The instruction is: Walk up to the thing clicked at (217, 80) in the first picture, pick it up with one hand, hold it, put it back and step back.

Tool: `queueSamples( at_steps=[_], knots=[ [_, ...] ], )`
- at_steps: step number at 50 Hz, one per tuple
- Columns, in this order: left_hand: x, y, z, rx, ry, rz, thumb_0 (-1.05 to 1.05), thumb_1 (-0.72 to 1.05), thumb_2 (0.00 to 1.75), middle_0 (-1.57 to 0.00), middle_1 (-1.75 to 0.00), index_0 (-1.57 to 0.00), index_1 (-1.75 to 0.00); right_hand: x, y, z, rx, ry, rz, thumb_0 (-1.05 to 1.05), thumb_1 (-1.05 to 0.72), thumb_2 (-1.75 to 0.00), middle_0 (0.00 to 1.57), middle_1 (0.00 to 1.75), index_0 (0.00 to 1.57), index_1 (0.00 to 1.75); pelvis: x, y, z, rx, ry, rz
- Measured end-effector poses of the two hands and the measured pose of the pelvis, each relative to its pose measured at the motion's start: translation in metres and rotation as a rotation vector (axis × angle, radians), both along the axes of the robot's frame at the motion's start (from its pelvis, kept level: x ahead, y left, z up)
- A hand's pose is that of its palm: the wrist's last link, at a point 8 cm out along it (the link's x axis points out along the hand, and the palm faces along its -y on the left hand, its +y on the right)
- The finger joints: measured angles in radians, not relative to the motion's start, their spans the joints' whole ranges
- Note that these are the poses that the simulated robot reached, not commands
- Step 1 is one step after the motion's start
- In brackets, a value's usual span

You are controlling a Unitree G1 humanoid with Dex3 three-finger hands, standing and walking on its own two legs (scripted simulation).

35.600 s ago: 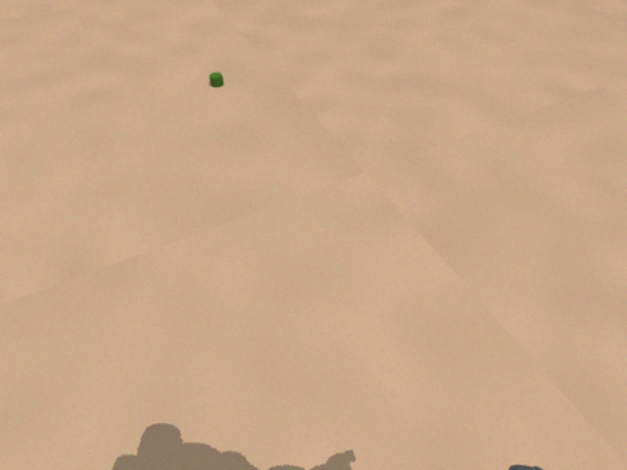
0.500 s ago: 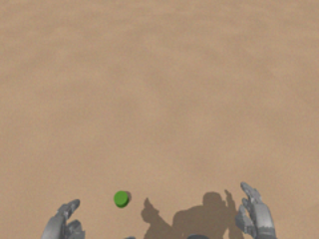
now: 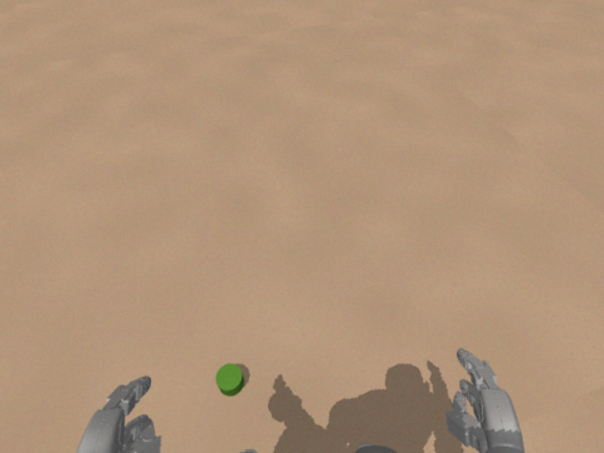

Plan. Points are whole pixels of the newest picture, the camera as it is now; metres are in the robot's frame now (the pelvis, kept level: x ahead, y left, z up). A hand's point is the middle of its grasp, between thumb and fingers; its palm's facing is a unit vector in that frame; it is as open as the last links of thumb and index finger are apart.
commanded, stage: home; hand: left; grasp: from above
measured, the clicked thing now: (230, 379) +0.44 +0.20 -0.69
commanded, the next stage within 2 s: stand in 0.40 s
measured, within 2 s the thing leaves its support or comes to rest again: neither
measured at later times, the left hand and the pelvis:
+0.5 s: hand out of the picture +0.15 +0.18 -0.05, palm faces +0.05 -0.98 -0.21, open 7.4 cm; pelvis +0.00 +0.00 +0.00, yaw +0 degrees
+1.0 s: hand out of the picture +0.03 +0.24 -0.11, palm faces +0.06 -0.94 -0.32, open 7.4 cm; pelvis -0.01 +0.01 +0.06, yaw +1 degrees
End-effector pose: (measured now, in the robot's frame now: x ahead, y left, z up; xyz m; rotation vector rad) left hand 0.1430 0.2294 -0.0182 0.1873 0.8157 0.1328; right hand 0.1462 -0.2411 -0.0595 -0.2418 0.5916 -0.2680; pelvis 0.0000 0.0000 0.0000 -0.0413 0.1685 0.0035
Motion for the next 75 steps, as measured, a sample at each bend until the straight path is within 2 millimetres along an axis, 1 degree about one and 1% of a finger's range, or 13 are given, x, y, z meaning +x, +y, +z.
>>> queueSamples(
  at_steps=[11, 25, 26, 28, 30, 34, 40, 44, 48, 51, 55, 62, 75],
  knots=[
    [-0.006, -0.004, -0.002, -0.008, 0.004, 0.006, 0.01, 0.9, 0.9, -0.2, -0.3, -0.2, -0.3, -0.002, -0.004, 0.002, -0.003, -0.013, -0.001, 0.01, -0.9, -0.89, 0.21, 0.3, 0.21, 0.3, -0.004, -0.003, -0.001, 0.001, 0.001, 0.002],
    [-0.007, -0.003, -0.002, -0.007, 0.002, 0.006, 0.01, 0.9, 0.9, -0.2, -0.3, -0.2, -0.3, -0.003, -0.002, 0.002, -0.001, -0.017, -0.005, 0.02, -0.9, -0.89, 0.21, 0.3, 0.21, 0.3, -0.005, -0.003, -0.001, 0.0, 0.002, 0.003],
    [-0.006, -0.002, -0.005, 0.017, -0.012, -0.01, 0.01, 0.9, 0.9, -0.2, -0.3, -0.2, -0.3, -0.003, -0.002, 0.0, -0.017, 0.008, 0.02, 0.01, -0.9, -0.89, 0.21, 0.3, 0.21, 0.3, -0.007, -0.002, 0.0, 0.003, -0.02, 0.003],
    [-0.002, 0.005, -0.016, 0.064, -0.028, -0.034, 0.01, 0.9, 0.9, -0.21, -0.3, -0.2, -0.3, -0.006, -0.003, -0.01, -0.041, 0.136, 0.1, 0.01, -0.9, -0.89, 0.21, 0.3, 0.21, 0.3, -0.011, -0.002, 0.005, 0.018, -0.069, 0.0],
    [-0.004, 0.015, -0.026, 0.092, -0.005, -0.036, 0.01, 0.9, 0.9, -0.21, -0.3, -0.21, -0.3, -0.012, -0.008, -0.016, -0.045, 0.253, 0.147, 0.01, -0.9, -0.89, 0.21, 0.3, 0.21, 0.3, -0.013, -0.002, 0.011, 0.03, -0.099, -0.001],
    [-0.02, 0.034, -0.039, 0.11, 0.076, 0.0, 0.01, 0.9, 0.9, -0.21, -0.3, -0.21, -0.3, -0.029, -0.019, -0.017, -0.017, 0.371, 0.121, 0.01, -0.9, -0.89, 0.21, 0.3, 0.21, 0.3, -0.015, 0.0, 0.021, 0.043, -0.14, -0.002],
    [-0.061, 0.053, -0.05, 0.115, 0.231, 0.066, 0.01, 0.9, 0.9, -0.2, -0.3, -0.2, -0.3, -0.057, -0.028, -0.013, -0.004, 0.478, 0.058, 0.01, -0.91, -0.89, 0.21, 0.3, 0.21, 0.3, -0.012, 0.005, 0.036, 0.037, -0.178, 0.0],
    [-0.089, 0.056, -0.052, 0.103, 0.33, 0.098, 0.01, 0.9, 0.9, -0.2, -0.3, -0.2, -0.3, -0.071, -0.027, -0.011, 0.011, 0.541, 0.034, 0.01, -0.91, -0.89, 0.21, 0.3, 0.21, 0.3, -0.01, 0.006, 0.045, 0.036, -0.196, 0.006],
    [-0.113, 0.056, -0.052, 0.091, 0.405, 0.124, 0.01, 0.9, 0.9, -0.2, -0.3, -0.2, -0.3, -0.08, -0.024, -0.01, 0.027, 0.588, 0.02, 0.01, -0.91, -0.89, 0.21, 0.3, 0.21, 0.3, -0.008, 0.007, 0.053, 0.036, -0.212, 0.011],
    [-0.125, 0.055, -0.052, 0.085, 0.448, 0.139, 0.01, 0.9, 0.9, -0.2, -0.3, -0.2, -0.3, -0.084, -0.022, -0.01, 0.036, 0.611, 0.014, 0.01, -0.91, -0.89, 0.21, 0.3, 0.21, 0.3, -0.008, 0.008, 0.056, 0.038, -0.222, 0.013],
    [-0.134, 0.056, -0.05, 0.085, 0.482, 0.148, 0.01, 0.9, 0.9, -0.2, -0.3, -0.2, -0.3, -0.086, -0.021, -0.01, 0.046, 0.63, 0.009, 0.01, -0.91, -0.89, 0.21, 0.3, 0.21, 0.3, -0.008, 0.008, 0.06, 0.04, -0.231, 0.013],
    [-0.134, 0.058, -0.046, 0.093, 0.495, 0.153, 0.0, 0.9, 0.9, -0.21, -0.3, -0.2, -0.3, -0.086, -0.023, -0.009, 0.05, 0.641, 0.007, 0.01, -0.91, -0.89, 0.21, 0.3, 0.21, 0.3, -0.008, 0.007, 0.063, 0.041, -0.238, 0.017],
    [-0.113, 0.061, -0.041, 0.106, 0.465, 0.139, 0.0, 0.9, 0.9, -0.2, -0.3, -0.2, -0.3, -0.082, -0.033, -0.004, 0.036, 0.648, 0.0, 0.01, -0.91, -0.89, 0.21, 0.3, 0.21, 0.3, -0.006, 0.004, 0.066, 0.041, -0.236, 0.018]
  ],
)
